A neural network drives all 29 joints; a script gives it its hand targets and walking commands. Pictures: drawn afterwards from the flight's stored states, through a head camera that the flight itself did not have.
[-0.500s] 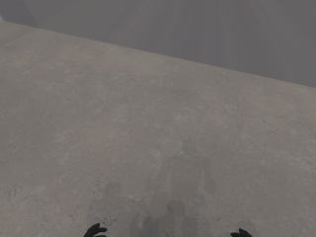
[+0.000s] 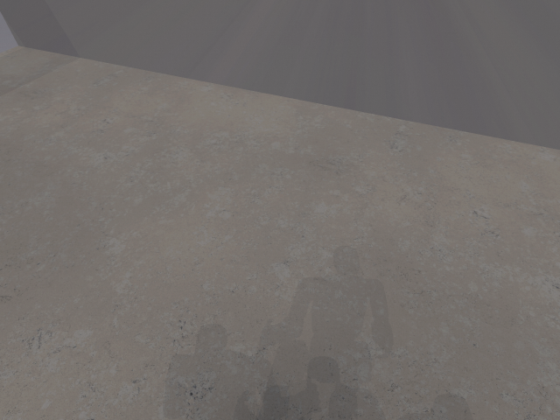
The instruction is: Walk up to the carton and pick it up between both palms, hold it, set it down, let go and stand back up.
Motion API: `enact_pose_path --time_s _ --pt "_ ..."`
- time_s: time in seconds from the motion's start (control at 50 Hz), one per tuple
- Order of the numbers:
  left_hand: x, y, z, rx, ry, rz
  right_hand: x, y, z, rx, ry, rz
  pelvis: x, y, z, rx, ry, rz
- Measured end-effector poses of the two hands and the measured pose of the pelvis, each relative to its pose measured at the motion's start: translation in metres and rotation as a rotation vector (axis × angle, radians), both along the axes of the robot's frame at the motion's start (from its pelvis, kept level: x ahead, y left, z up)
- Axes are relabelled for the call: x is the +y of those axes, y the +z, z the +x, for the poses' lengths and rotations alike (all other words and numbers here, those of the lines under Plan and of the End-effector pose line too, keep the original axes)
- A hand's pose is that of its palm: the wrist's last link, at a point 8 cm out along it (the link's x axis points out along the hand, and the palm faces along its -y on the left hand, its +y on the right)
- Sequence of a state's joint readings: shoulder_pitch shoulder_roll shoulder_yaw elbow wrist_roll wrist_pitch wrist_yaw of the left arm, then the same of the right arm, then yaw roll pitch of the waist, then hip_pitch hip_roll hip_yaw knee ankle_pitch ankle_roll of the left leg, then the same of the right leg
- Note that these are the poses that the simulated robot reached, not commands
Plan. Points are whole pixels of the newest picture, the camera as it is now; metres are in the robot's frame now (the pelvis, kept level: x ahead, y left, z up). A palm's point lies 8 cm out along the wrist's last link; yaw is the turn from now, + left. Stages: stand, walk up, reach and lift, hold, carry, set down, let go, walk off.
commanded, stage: stand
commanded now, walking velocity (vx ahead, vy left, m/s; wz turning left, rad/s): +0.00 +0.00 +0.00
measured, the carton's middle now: out of the picture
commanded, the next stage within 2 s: walk up in 1.28 s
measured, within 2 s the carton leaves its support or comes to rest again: neither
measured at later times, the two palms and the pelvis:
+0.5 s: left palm out of the picture +0.06 +0.22 -0.12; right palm out of the picture +0.05 -0.24 -0.12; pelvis +0.01 -0.01 +0.01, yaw +0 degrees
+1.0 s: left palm out of the picture +0.01 +0.20 -0.13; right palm out of the picture +0.01 -0.23 -0.13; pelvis +0.01 -0.02 +0.01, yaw +0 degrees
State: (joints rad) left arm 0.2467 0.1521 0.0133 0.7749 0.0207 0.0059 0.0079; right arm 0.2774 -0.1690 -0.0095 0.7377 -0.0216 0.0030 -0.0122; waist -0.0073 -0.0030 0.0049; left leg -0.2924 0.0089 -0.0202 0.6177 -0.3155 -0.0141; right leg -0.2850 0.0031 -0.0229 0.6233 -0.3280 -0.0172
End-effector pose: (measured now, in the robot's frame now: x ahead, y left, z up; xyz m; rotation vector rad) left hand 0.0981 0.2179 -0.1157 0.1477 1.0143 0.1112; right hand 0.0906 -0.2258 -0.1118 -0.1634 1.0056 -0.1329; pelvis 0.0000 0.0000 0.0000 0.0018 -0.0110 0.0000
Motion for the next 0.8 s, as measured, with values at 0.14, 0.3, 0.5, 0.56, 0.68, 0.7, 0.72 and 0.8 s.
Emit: enact_pose_path --time_s 0.14,0.3,0.5,0.56,0.68,0.7,0.72,0.8 --pt "-0.003 -0.005 -0.011 0.045 0.016 0.002 -0.007 -0.002 -0.013 0.046 -0.015 -0.009 -0.005 0.002 -0.002 -0.005 -0.002 0.004" --pt "-0.001 -0.007 -0.031 0.120 0.038 0.014 -0.014 -0.007 -0.036 0.135 -0.047 -0.008 -0.008 0.006 0.001 0.005 -0.003 0.005" --pt "-0.001 -0.008 -0.039 0.156 0.064 0.018 -0.018 -0.009 -0.039 0.180 -0.061 -0.013 -0.012 0.009 0.009 -0.005 -0.004 0.002" --pt "0.000 -0.008 -0.040 0.163 0.075 0.023 -0.018 -0.011 -0.040 0.188 -0.063 -0.010 -0.012 0.009 0.011 -0.015 0.000 0.003" --pt "-0.005 -0.011 -0.050 0.205 0.080 0.017 -0.013 -0.014 -0.047 0.230 -0.075 0.002 -0.013 0.011 0.012 -0.027 -0.005 0.003" --pt "-0.006 -0.011 -0.051 0.211 0.083 0.014 -0.012 -0.014 -0.049 0.237 -0.074 0.003 -0.013 0.011 0.012 -0.028 -0.001 0.004" --pt "-0.007 -0.011 -0.052 0.214 0.085 0.012 -0.012 -0.015 -0.051 0.246 -0.074 0.004 -0.013 0.012 0.012 -0.030 0.001 0.004" --pt "-0.012 -0.013 -0.060 0.233 0.088 -0.003 -0.013 -0.015 -0.058 0.269 -0.081 0.004 -0.014 0.013 0.012 -0.036 -0.003 0.002"
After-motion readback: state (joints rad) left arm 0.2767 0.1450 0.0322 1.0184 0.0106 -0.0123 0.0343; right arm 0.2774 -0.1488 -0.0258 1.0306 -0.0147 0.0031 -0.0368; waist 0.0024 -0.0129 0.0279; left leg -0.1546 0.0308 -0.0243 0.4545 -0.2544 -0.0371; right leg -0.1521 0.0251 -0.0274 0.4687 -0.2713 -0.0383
